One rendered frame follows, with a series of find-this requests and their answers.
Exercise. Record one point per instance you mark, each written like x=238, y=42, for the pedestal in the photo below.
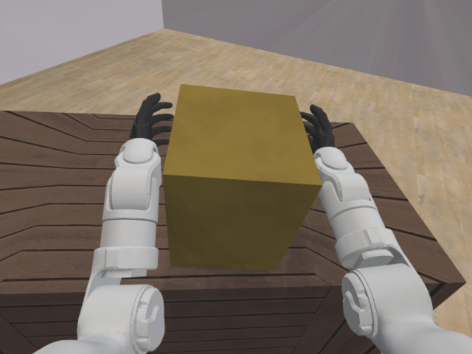
x=54, y=168

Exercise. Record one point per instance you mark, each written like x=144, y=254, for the right robot hand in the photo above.
x=322, y=130

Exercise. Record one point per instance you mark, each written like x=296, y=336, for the robot right forearm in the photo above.
x=362, y=239

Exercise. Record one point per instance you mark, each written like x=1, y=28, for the robot left forearm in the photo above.
x=130, y=213

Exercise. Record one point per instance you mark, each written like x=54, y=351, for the robot right upper arm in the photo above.
x=389, y=305

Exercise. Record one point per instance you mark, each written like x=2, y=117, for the left robot hand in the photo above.
x=142, y=126

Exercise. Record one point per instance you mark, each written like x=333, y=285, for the carton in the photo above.
x=239, y=178

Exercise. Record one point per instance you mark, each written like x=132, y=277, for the robot left upper arm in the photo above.
x=117, y=319

